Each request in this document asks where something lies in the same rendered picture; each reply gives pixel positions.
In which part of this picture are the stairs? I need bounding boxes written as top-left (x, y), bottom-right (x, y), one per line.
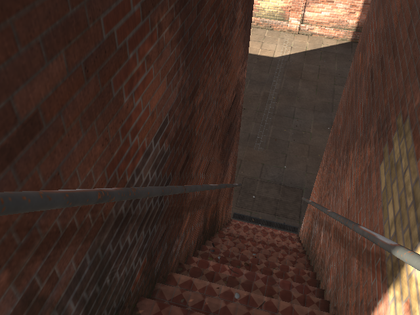
top-left (133, 219), bottom-right (335, 315)

